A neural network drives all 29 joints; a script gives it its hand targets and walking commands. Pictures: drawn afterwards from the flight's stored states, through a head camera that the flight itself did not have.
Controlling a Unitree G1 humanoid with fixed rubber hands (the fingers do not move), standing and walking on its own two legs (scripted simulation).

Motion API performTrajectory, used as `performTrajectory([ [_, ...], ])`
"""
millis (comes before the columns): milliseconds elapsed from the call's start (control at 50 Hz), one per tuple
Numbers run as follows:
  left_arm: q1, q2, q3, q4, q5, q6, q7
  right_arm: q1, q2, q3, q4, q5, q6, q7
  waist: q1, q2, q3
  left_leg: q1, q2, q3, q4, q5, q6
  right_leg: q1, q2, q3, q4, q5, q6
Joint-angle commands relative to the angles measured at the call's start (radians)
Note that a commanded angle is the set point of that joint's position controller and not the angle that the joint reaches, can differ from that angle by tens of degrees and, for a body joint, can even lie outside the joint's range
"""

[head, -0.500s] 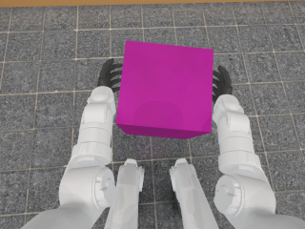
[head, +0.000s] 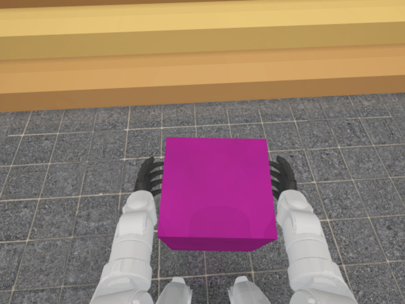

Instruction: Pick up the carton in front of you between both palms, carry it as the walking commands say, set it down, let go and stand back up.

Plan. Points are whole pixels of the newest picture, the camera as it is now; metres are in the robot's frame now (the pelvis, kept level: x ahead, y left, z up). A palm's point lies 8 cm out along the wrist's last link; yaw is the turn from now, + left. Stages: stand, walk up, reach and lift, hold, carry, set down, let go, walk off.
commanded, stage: reach and lift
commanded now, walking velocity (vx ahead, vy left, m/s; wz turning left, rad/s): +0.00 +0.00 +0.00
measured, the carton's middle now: (213, 201) +0.35 -0.01 -0.10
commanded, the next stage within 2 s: hold in 1.42 s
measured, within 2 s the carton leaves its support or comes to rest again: neither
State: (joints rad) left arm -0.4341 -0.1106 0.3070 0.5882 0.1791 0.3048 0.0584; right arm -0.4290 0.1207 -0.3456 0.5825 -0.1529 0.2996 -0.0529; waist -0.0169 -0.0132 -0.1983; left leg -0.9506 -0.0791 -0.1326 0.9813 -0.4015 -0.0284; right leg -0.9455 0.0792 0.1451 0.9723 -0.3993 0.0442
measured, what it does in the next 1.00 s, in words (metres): rises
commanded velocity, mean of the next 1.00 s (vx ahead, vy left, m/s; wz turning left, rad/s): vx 0.00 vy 0.00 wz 0.00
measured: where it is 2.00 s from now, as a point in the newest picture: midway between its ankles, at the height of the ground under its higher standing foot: outside the picture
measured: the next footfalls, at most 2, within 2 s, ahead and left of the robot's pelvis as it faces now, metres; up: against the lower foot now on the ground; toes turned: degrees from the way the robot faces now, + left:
none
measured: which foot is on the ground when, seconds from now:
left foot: down 0.00-1.00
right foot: down 0.00-1.00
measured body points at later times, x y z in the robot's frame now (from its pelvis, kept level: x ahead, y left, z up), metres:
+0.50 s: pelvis +0.02 +0.00 +0.07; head -0.02 +0.00 +0.52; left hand +0.32 +0.15 +0.08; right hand +0.32 -0.15 +0.08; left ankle +0.03 +0.13 -0.67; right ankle +0.03 -0.14 -0.67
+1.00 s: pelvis +0.02 +0.00 +0.07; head +0.00 +0.00 +0.52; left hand +0.32 +0.15 +0.09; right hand +0.33 -0.15 +0.09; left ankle +0.03 +0.13 -0.67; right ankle +0.03 -0.14 -0.67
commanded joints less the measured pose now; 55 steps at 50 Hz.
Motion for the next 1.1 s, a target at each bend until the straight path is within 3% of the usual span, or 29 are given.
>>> performTrajectory([
  [0,-0.522,-1.037,-0.58,-0.008,-0.123,0.001,-0.249,-0.505,1.02,0.599,0.01,0.086,0.027,0.241,0.014,0.021,-0.459,0.366,-0.057,0.075,-0.201,0.256,0.017,0.449,0.04,-0.069,-0.199,0.293,-0.025],
  [60,-0.472,-0.992,-0.573,-0.067,-0.118,0.0,-0.252,-0.448,1.03,0.621,0.04,0.098,0.036,0.246,0.018,-0.002,-0.447,0.523,-0.05,0.065,-0.273,0.439,0.013,0.459,0.046,-0.067,-0.28,0.436,-0.009],
  [80,-0.448,-1.046,-0.648,-0.106,-0.146,0.019,-0.251,-0.37,1.015,0.642,-0.024,0.096,0.037,0.24,-0.041,0.013,-0.513,0.577,-0.043,0.071,-0.276,0.464,0.003,0.527,0.053,-0.069,-0.289,0.475,-0.014],
  [100,-0.413,-1.023,-0.596,-0.036,-0.125,0.035,-0.245,-0.401,1.038,0.625,0.011,0.129,0.046,0.237,0.045,0.011,-0.45,0.628,-0.035,0.058,-0.285,0.394,0.017,0.533,0.044,-0.066,-0.286,0.376,-0.017],
  [140,-0.342,-1.076,-0.607,-0.01,-0.137,0.071,-0.254,-0.375,1.003,0.629,-0.069,0.113,0.062,0.249,-0.033,0.004,-0.345,0.647,-0.034,0.06,-0.364,0.41,0.008,0.596,0.045,-0.06,-0.348,0.427,-0.023],
  [220,-0.319,-1.016,-0.585,-0.066,-0.142,0.114,-0.265,-0.319,0.994,0.631,-0.038,0.102,0.14,0.261,0.037,0.023,-0.277,0.685,-0.037,0.066,-0.46,0.404,0.008,0.748,0.025,-0.061,-0.435,0.433,-0.019],
  [280,-0.332,-1.045,-0.671,-0.209,-0.167,0.16,-0.262,-0.271,1.036,0.7,-0.137,0.132,0.182,0.269,0.035,0.048,-0.211,0.747,-0.022,0.055,-0.503,0.451,0.005,0.777,0.022,-0.054,-0.476,0.462,-0.027],
  [300,-0.335,-1.035,-0.657,-0.161,-0.161,0.19,-0.266,-0.304,1.011,0.642,-0.125,0.119,0.193,0.274,-0.026,0.058,-0.155,0.813,-0.019,0.062,-0.528,0.404,0.004,0.721,0.021,-0.064,-0.509,0.395,-0.03],
  [340,-0.366,-1.004,-0.652,-0.196,-0.149,0.218,-0.286,-0.358,1.038,0.685,-0.173,0.122,0.224,0.275,0.027,0.018,-0.131,0.801,-0.016,0.066,-0.549,0.329,0.015,0.77,0.006,-0.06,-0.547,0.332,-0.03],
  [360,-0.385,-1.013,-0.632,-0.185,-0.16,0.231,-0.289,-0.348,1.041,0.679,-0.149,0.113,0.248,0.28,-0.013,-0.048,-0.081,0.811,-0.005,0.065,-0.562,0.282,0.018,0.726,0.02,-0.064,-0.573,0.268,-0.033],
  [380,-0.368,-1.046,-0.648,-0.213,-0.159,0.247,-0.293,-0.351,1.019,0.674,-0.179,0.113,0.252,0.29,0.021,0.019,-0.069,0.809,-0.014,0.064,-0.582,0.3,0.005,0.772,0.018,-0.076,-0.581,0.294,-0.042],
  [420,-0.358,-1.002,-0.627,-0.227,-0.149,0.255,-0.293,-0.262,1.024,0.647,-0.125,0.094,0.275,0.297,0.009,-0.025,-0.028,0.793,-0.013,0.05,-0.592,0.3,0.018,0.789,0.019,-0.07,-0.589,0.295,-0.038],
  [480,-0.4,-1.039,-0.634,-0.208,-0.154,0.286,-0.285,-0.438,0.994,0.65,-0.18,0.128,0.277,0.325,0.033,0.066,-0.022,0.872,0.006,0.06,-0.631,0.137,0.01,0.723,0.021,-0.097,-0.591,0.107,-0.048],
  [520,-0.438,-1.01,-0.572,-0.206,-0.122,0.287,-0.302,-0.37,1.025,0.615,-0.149,0.093,0.293,0.319,0.01,-0.017,0.017,0.83,-0.019,0.068,-0.611,0.202,0.022,0.724,0.018,-0.076,-0.601,0.201,-0.039],
  [540,-0.434,-1.021,-0.572,-0.194,-0.111,0.298,-0.303,-0.443,1.011,0.592,-0.146,0.109,0.29,0.314,0.051,0.056,-0.026,0.819,-0.012,0.07,-0.608,0.211,0.02,0.796,-0.004,-0.074,-0.597,0.203,-0.041],
  [600,-0.424,-1.036,-0.576,-0.186,-0.138,0.285,-0.308,-0.454,0.991,0.613,-0.18,0.096,0.29,0.317,0.002,-0.008,-0.033,0.837,-0.007,0.073,-0.621,0.221,0.018,0.794,0.032,-0.09,-0.59,0.214,-0.033],
  [660,-0.418,-1.007,-0.539,-0.162,-0.104,0.281,-0.308,-0.452,1.014,0.564,-0.175,0.105,0.281,0.298,0.03,0.034,0.003,0.766,-0.015,0.088,-0.618,0.215,0.025,0.83,0.025,-0.07,-0.605,0.215,-0.035],
  [680,-0.421,-0.992,-0.539,-0.159,-0.095,0.284,-0.319,-0.417,1.007,0.558,-0.139,0.069,0.295,0.298,-0.004,0.019,0.002,0.842,-0.024,0.099,-0.59,0.238,0.016,0.788,0.016,-0.075,-0.624,0.199,-0.023],
  [700,-0.467,-0.969,-0.516,-0.171,-0.096,0.27,-0.324,-0.479,1.054,0.572,-0.149,0.11,0.287,0.298,0.07,0.018,-0.028,0.803,-0.032,0.111,-0.602,0.192,0.029,0.811,0.014,-0.072,-0.609,0.195,-0.01],
  [720,-0.475,-0.959,-0.528,-0.154,-0.102,0.277,-0.327,-0.423,1.031,0.57,-0.08,0.086,0.29,0.302,0.021,-0.013,-0.039,0.775,-0.024,0.108,-0.604,0.207,0.021,0.851,0.011,-0.081,-0.618,0.223,-0.021],
  [780,-0.501,-1.007,-0.55,-0.161,-0.123,0.272,-0.323,-0.453,1.0,0.562,-0.105,0.063,0.267,0.311,-0.02,0.004,-0.073,0.88,-0.021,0.084,-0.591,0.225,0.014,0.777,0.017,-0.09,-0.6,0.21,-0.027],
  [800,-0.475,-1.021,-0.562,-0.194,-0.12,0.265,-0.323,-0.506,1.033,0.597,-0.155,0.102,0.265,0.314,0.048,0.006,-0.074,0.851,-0.019,0.081,-0.592,0.242,0.018,0.805,0.016,-0.093,-0.589,0.222,-0.039],
  [840,-0.448,-1.028,-0.573,-0.237,-0.13,0.274,-0.311,-0.455,1.024,0.615,-0.175,0.101,0.281,0.321,0.036,-0.031,-0.125,0.902,-0.003,0.067,-0.595,0.31,0.02,0.813,0.014,-0.102,-0.585,0.277,-0.025],
  [860,-0.512,-1.018,-0.63,-0.284,-0.119,0.28,-0.298,-0.422,1.024,0.572,-0.13,0.087,0.287,0.315,-0.004,0.037,-0.1,0.881,-0.013,0.078,-0.586,0.303,0.007,0.839,0.002,-0.081,-0.58,0.316,-0.042],
  [880,-0.481,-1.042,-0.617,-0.254,-0.149,0.28,-0.3,-0.467,1.041,0.647,-0.225,0.133,0.284,0.305,0.035,0.021,-0.182,0.893,-0.027,0.09,-0.571,0.358,0.013,0.884,0.014,-0.068,-0.592,0.366,-0.026],
  [960,-0.335,-1.012,-0.634,-0.32,-0.164,0.313,-0.293,-0.312,1.004,0.67,-0.262,0.137,0.317,0.3,0.01,-0.007,-0.138,0.945,-0.03,0.067,-0.607,0.446,0.003,0.889,0.018,-0.074,-0.602,0.47,-0.02],
  [980,-0.272,-0.996,-0.598,-0.298,-0.133,0.318,-0.294,-0.348,0.979,0.679,-0.308,0.135,0.328,0.299,0.067,0.02,-0.139,0.917,-0.034,0.086,-0.632,0.451,0.008,0.876,0.027,-0.084,-0.619,0.449,0.0],
  [1000,-0.301,-1.044,-0.609,-0.308,-0.153,0.326,-0.289,-0.335,0.944,0.651,-0.292,0.101,0.328,0.298,0.013,0.013,-0.103,0.91,-0.026,0.067,-0.617,0.458,0.002,0.894,0.021,-0.079,-0.616,0.423,-0.029],
  [1080,-0.27,-0.988,-0.61,-0.303,-0.172,0.332,-0.298,-0.232,0.926,0.632,-0.302,0.093,0.335,0.293,0.003,-0.011,-0.107,0.97,-0.038,0.064,-0.644,0.538,0.003,0.916,0.032,-0.082,-0.641,0.52,-0.018],
])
